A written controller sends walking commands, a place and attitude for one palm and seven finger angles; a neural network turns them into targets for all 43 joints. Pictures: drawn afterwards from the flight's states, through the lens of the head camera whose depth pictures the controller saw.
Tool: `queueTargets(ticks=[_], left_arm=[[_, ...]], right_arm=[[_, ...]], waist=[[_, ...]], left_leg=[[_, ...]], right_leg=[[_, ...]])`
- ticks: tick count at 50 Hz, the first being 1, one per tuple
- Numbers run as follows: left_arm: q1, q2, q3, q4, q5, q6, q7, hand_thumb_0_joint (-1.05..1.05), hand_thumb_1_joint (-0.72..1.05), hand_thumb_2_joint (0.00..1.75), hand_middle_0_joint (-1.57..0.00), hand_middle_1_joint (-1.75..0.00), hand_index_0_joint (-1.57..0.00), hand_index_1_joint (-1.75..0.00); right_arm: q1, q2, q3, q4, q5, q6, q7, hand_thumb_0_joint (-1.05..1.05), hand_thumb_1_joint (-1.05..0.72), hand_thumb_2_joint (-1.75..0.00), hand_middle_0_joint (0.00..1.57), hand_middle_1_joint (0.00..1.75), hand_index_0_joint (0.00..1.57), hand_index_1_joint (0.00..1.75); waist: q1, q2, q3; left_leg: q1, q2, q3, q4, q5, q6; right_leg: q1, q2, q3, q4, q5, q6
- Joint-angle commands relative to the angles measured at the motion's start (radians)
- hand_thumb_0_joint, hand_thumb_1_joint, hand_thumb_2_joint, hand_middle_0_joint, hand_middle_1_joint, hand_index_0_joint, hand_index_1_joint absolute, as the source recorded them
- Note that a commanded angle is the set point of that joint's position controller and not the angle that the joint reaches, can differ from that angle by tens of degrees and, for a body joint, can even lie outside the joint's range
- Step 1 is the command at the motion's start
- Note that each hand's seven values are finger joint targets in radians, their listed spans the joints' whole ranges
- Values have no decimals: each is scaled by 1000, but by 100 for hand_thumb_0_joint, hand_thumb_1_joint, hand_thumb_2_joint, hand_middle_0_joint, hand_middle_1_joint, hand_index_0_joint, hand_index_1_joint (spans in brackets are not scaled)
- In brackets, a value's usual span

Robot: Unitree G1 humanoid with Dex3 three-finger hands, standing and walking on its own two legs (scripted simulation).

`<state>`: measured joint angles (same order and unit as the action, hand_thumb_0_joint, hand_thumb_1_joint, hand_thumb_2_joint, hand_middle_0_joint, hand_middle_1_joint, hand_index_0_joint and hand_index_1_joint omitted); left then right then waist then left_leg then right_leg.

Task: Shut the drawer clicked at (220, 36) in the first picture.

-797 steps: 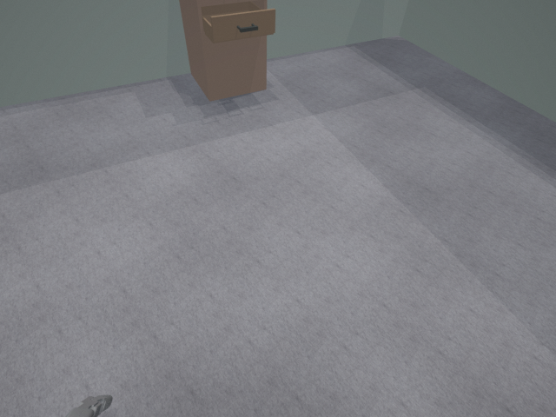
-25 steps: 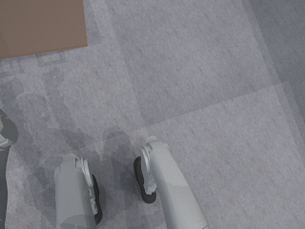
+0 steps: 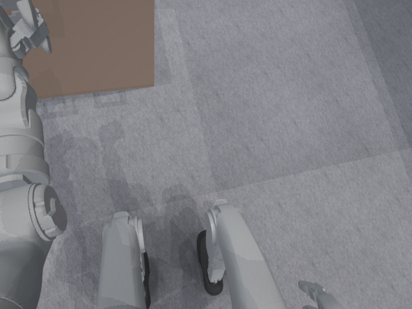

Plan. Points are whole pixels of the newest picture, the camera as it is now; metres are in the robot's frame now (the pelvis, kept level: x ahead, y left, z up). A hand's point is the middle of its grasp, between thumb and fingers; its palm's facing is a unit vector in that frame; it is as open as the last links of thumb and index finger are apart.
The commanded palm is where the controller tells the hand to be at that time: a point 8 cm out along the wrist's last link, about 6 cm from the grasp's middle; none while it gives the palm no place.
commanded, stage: draw the hand back to the body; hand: left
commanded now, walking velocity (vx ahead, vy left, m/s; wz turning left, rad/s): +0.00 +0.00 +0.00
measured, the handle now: out of the picture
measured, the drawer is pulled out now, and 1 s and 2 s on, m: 0.00 0.00 0.00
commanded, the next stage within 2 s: step back with the hand held close in 1.28 s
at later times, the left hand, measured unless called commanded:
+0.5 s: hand out of the picture +0.38 +0.21 +0.20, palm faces +0.14 -0.98 -0.17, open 3.3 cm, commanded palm +0.34 +0.27 +0.23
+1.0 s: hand out of the picture +0.26 +0.25 +0.38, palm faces +0.42 -0.83 -0.38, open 3.3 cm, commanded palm +0.21 +0.29 +0.41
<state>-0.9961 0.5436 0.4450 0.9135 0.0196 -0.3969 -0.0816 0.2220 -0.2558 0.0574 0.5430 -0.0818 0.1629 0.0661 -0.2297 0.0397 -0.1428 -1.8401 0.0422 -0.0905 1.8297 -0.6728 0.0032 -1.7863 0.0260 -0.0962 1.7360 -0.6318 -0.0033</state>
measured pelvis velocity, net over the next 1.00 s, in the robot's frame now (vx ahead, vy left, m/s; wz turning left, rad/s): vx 0.08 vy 0.00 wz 0.11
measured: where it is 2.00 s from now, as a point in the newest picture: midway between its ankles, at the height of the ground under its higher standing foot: (176, 281)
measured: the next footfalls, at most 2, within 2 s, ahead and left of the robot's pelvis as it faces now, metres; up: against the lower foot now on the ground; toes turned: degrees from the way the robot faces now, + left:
none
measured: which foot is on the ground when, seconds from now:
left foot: down 0.00-1.00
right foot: down 0.00-1.00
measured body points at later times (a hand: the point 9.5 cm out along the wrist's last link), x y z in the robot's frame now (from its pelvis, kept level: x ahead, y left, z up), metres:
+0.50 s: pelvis +0.04 +0.00 +0.18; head +0.12 +0.02 +0.62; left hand +0.36 +0.26 +0.22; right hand +0.22 -0.24 +0.09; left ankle +0.05 +0.12 -0.48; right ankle +0.07 -0.12 -0.48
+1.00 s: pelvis +0.08 +0.00 +0.25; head +0.08 -0.03 +0.70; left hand +0.23 +0.29 +0.40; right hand +0.30 -0.19 +0.18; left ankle +0.05 +0.12 -0.48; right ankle +0.07 -0.12 -0.48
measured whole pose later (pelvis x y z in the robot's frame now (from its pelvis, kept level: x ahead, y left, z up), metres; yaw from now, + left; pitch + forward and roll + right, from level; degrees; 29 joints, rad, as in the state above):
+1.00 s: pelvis +0.08 +0.00 +0.25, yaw +6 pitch -1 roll -1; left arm 0.45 0.35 0.21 -0.37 -0.08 -0.02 0.11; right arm 0.21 -0.22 0.06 0.53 0.02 -0.05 -0.09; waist 0.05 0.07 -0.03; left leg -0.21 0.01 -0.01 0.56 -0.34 0.00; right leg -0.19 0.00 -0.03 0.53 -0.33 0.00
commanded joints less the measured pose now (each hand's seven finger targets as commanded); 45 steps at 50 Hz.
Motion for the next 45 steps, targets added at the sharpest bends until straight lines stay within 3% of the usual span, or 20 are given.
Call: queueTargets(ticks=[1, 3, 5, 8, 9, 12, 13, 17, 18, 20, 21, 22, 26, 28, 29, 33, 36, 37, 39, 45], left_arm=[[-102, 179, 2, -558, -87, 16, -24, 0, 90, 90, -140, -160, -140, -160], [45, 121, -24, -654, -139, 88, -26, 0, 90, 90, -140, -160, -140, -160], [123, 110, -15, -749, -176, 137, -11, 0, 90, 90, -140, -160, -140, -160], [179, 68, -30, -800, -202, 138, 28, 0, 90, 90, -140, -160, -140, -160], [194, 47, -45, -812, -202, 119, 39, 0, 90, 90, -140, -160, -140, -160], [279, -73, -136, -713, -198, 64, 48, 0, 90, 90, -140, -160, -140, -160], [295, -101, -170, -690, -190, 48, 41, 0, 90, 90, -140, -160, -140, -160], [448, -149, -235, -544, -175, 38, -20, 0, 90, 90, -140, -160, -140, -160], [470, -153, -245, -567, -181, 38, -35, 0, 90, 90, -140, -160, -140, -160], [556, -135, -228, -646, -200, 41, -51, 0, 90, 90, -140, -160, -140, -160], [654, -6, -230, -707, -88, 127, 34, 0, 90, 90, -140, -160, -140, -160], [682, -61, -259, -821, -92, 169, 77, 0, 90, 90, -140, -160, -140, -160], [743, -29, -247, -989, -72, 253, 181, 0, 90, 90, -140, -160, -140, -160], [765, 5, -219, -1025, -70, 278, 218, 0, 90, 90, -140, -160, -140, -160], [789, -16, -231, -1026, -66, 288, 228, 0, 90, 90, -140, -160, -140, -160], [905, -80, -279, -1087, -74, 317, 229, 0, 90, 90, -140, -160, -140, -160], [1054, -107, -288, -1160, -78, 328, 220, 0, 90, 90, -140, -160, -140, -160], [1105, -112, -287, -1180, -80, 331, 216, 0, 90, 90, -140, -160, -140, -160], [1195, -92, -250, -1233, -87, 333, 209, 0, 90, 90, -140, -160, -140, -160], [1315, -12, -110, -1445, -99, 317, 203, 0, 90, 90, -140, -160, -140, -160]], right_arm=[[216, -202, -93, -98, 50, 13, 8, 0, -90, -90, 20, 30, 20, 30], [191, -188, -88, -119, 78, -2, 1, 0, -90, -90, 20, 30, 20, 30], [167, -178, -89, -118, 100, -28, -14, 0, -90, -90, 20, 30, 20, 30], [132, -148, -81, -92, 114, -85, -51, 0, -90, -90, 20, 30, 20, 30], [133, -144, -83, -79, 114, -104, -60, 0, -90, -90, 20, 30, 20, 30], [127, -132, -85, -39, 109, -151, -75, 0, -90, -90, 20, 30, 20, 30], [126, -128, -85, -34, 109, -163, -80, 0, -90, -90, 20, 30, 20, 30], [107, -138, -86, -58, 114, -172, -83, 0, -90, -90, 20, 30, 20, 30], [101, -139, -87, -75, 118, -171, -83, 0, -90, -90, 20, 30, 20, 30], [84, -139, -90, -112, 123, -167, -84, 0, -90, -90, 20, 30, 20, 30], [55, -137, -101, -153, 131, -116, -88, 0, -90, -90, 20, 30, 20, 30], [37, -110, -95, -196, 136, -98, -98, 0, -90, -90, 20, 30, 20, 30], [-16, -97, -69, -226, 132, -89, -140, 0, -90, -90, 20, 30, 20, 30], [-31, -98, -61, -230, 128, -99, -166, 0, -90, -90, 20, 30, 20, 30], [-36, -94, -59, -227, 128, -106, -176, 0, -90, -90, 20, 30, 20, 30], [-54, -91, -52, -225, 128, -145, -187, 0, -90, -90, 20, 30, 20, 30], [-70, -85, -46, -213, 124, -177, -181, 0, -90, -90, 20, 30, 20, 30], [-77, -83, -44, -209, 124, -185, -178, 0, -90, -90, 20, 30, 20, 30], [-90, -81, -43, -200, 122, -204, -173, 0, -90, -90, 20, 30, 20, 30], [-116, -63, -39, -173, 107, -248, -165, 0, -90, -90, 20, 30, 20, 30]], waist=[[109, 340, -1036], [108, 208, -973], [110, 130, -874], [96, 17, -700], [97, 46, -671], [81, 15, -509], [78, 38, -455], [113, 26, -300], [129, 73, -300], [167, 90, -338], [233, 120, -446], [212, 129, -413], [201, 96, -269], [199, 23, -199], [194, 10, -173], [210, 39, -119], [233, 40, -109], [236, 13, -82], [249, -20, -58], [274, -7, 7]], left_leg=[[939, -6, -13, -344, 654, -5], [896, -8, -3, -398, 624, 11], [840, -11, 17, -450, 548, 23], [761, -15, 42, -510, 429, 35], [785, -18, 47, -538, 416, 31], [834, -23, 52, -602, 343, 23], [862, -26, 55, -624, 331, 22], [925, -41, 64, -732, 247, 14], [977, -46, 69, -758, 270, 15], [1081, -45, 72, -811, 364, 11], [1261, -54, 87, -922, 421, 5], [1306, -53, 95, -953, 456, 7], [1346, -34, 78, -1035, 452, 12], [1346, -31, 79, -1075, 430, 21], [1372, -29, 82, -1095, 444, 23], [1483, -26, 79, -1174, 499, 22], [1566, -21, 76, -1219, 577, 16], [1578, -19, 75, -1235, 589, 16], [1601, -18, 77, -1262, 629, 17], [1656, -24, 94, -1324, 681, 17]], right_leg=[[590, 26, 31, -283, 465, -38], [715, 27, 37, -346, 508, -29], [806, 22, 50, -414, 510, -14], [896, 18, 80, -511, 463, 3], [903, 15, 79, -533, 444, 3], [870, 16, 65, -604, 344, 5], [858, 16, 63, -628, 329, 2], [889, 13, 50, -721, 233, -9], [915, 13, 49, -738, 254, -17], [1003, 9, 41, -762, 345, -23], [1122, -6, 78, -821, 371, -44], [1154, -5, 68, -849, 403, -39], [1234, -12, 57, -930, 421, -29], [1295, -13, 65, -986, 415, -26], [1313, -15, 66, -1009, 433, -22], [1401, -23, 59, -1086, 474, -22], [1471, -27, 50, -1127, 534, -21], [1485, -27, 45, -1144, 547, -19], [1533, -29, 46, -1175, 590, -19], [1616, -36, 52, -1257, 664, -13]])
